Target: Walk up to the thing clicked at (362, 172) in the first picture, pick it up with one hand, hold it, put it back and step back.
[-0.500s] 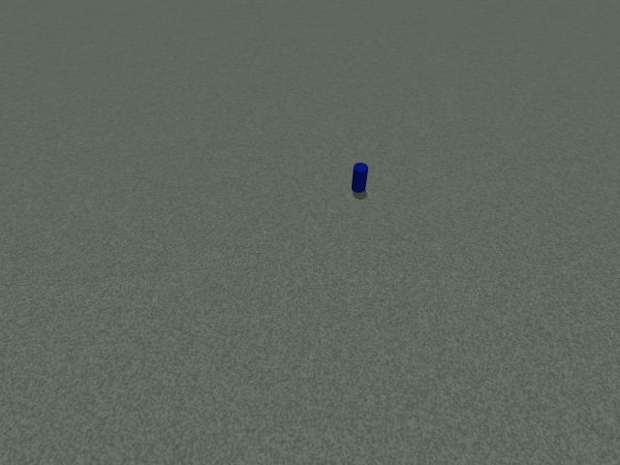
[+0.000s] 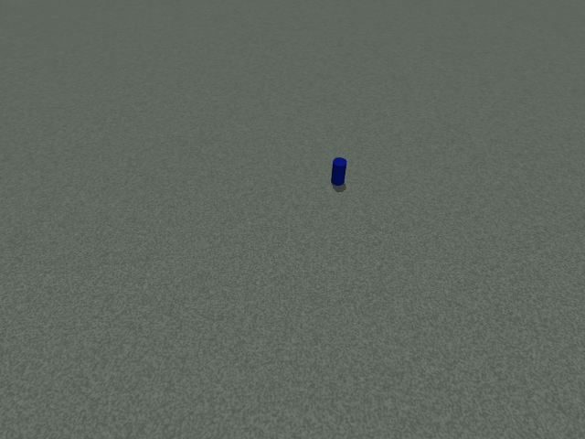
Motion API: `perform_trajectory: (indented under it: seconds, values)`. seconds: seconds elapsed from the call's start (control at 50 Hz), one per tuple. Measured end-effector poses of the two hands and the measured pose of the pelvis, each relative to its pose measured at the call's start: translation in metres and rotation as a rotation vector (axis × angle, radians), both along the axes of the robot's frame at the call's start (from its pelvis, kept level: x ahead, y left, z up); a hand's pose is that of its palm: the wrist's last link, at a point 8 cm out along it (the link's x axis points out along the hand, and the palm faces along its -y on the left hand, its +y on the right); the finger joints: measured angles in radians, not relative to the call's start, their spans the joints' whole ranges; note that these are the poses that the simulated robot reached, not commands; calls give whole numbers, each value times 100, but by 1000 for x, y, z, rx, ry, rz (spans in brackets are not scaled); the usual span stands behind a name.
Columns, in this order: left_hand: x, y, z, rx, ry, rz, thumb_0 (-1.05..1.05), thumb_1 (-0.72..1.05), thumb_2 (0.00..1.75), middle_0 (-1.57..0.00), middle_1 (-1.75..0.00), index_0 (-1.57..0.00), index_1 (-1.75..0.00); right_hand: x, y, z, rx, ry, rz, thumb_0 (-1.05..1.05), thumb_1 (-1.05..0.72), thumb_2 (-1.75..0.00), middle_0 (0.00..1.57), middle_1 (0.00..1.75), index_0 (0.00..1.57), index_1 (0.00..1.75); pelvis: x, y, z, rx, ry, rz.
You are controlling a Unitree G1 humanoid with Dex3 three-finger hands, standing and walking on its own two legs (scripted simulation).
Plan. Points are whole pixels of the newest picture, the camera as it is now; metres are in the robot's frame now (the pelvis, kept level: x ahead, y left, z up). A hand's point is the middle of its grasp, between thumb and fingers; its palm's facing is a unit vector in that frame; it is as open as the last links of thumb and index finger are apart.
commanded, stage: stand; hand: left
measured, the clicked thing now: (338, 171) +1.45 -0.19 -0.72
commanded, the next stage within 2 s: walk up in 0.62 s
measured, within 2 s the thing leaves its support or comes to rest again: neither
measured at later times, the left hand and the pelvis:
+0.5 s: hand out of the picture +0.07 +0.25 -0.16, palm faces -0.02 -0.94 -0.34, open 7.4 cm; pelvis +0.00 +0.00 +0.00, yaw +0 degrees
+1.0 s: hand (167, 425) +0.18 +0.22 -0.15, palm faces -0.11 -0.89 -0.43, open 7.4 cm; pelvis +0.08 -0.08 -0.03, yaw -8 degrees
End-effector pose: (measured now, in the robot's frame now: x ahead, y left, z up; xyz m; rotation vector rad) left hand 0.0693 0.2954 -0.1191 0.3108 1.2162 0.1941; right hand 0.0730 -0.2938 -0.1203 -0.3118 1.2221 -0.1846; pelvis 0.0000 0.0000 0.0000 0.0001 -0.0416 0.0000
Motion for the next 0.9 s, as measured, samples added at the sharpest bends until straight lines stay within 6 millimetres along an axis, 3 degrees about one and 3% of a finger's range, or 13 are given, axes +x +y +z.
perform_trajectory:
  seconds: [0.66, 0.76, 0.9]
  values:
    - [-5, 3, 0, -11, 9, -4, 1, 91, 90, -21, -30, -20, -30, -4, -2, 2, 4, -9, -4, 0, -90, -90, 20, 30, 20, 30, 1, 1, 0, 3, 7, -14]
    - [12, 8, 3, 6, 37, -64, 1, 91, 90, -21, -30, -20, -30, -13, -28, 7, -22, -93, -64, 0, -90, -90, 20, 30, 21, 30, 12, -8, -5, 13, 18, -69]
    - [75, -11, 19, 48, -14, -142, 1, 91, 90, -20, -30, -20, -30, -26, -91, 2, -68, -34, -140, 0, -90, -90, 20, 30, 21, 30, 49, -44, -13, 22, -1, -131]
